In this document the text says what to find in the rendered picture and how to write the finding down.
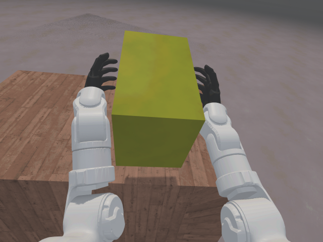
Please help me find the left robot hand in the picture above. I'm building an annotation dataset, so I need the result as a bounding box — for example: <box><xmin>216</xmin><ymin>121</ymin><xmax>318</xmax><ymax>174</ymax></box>
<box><xmin>84</xmin><ymin>52</ymin><xmax>118</xmax><ymax>91</ymax></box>

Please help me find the right robot hand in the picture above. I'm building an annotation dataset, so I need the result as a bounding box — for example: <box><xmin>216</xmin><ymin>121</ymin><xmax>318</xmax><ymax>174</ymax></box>
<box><xmin>194</xmin><ymin>65</ymin><xmax>221</xmax><ymax>108</ymax></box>

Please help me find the right robot upper arm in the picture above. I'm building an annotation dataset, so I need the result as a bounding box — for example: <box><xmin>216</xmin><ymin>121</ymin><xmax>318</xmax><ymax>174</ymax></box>
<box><xmin>221</xmin><ymin>197</ymin><xmax>290</xmax><ymax>242</ymax></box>

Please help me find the robot right forearm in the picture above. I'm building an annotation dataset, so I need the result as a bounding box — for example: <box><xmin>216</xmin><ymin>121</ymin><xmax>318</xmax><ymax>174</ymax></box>
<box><xmin>200</xmin><ymin>102</ymin><xmax>286</xmax><ymax>232</ymax></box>

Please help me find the carton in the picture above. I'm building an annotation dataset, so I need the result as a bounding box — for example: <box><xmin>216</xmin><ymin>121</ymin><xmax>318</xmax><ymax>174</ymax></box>
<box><xmin>112</xmin><ymin>30</ymin><xmax>205</xmax><ymax>168</ymax></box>

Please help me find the robot left forearm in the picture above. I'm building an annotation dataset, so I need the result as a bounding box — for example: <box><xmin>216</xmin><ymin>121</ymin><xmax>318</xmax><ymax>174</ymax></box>
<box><xmin>63</xmin><ymin>87</ymin><xmax>115</xmax><ymax>231</ymax></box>

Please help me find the left robot upper arm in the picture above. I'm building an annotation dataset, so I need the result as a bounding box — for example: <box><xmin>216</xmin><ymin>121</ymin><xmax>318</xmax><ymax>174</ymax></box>
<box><xmin>39</xmin><ymin>193</ymin><xmax>125</xmax><ymax>242</ymax></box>

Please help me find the pedestal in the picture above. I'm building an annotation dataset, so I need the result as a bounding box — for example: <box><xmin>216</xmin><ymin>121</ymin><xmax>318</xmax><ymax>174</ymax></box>
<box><xmin>0</xmin><ymin>70</ymin><xmax>229</xmax><ymax>242</ymax></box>

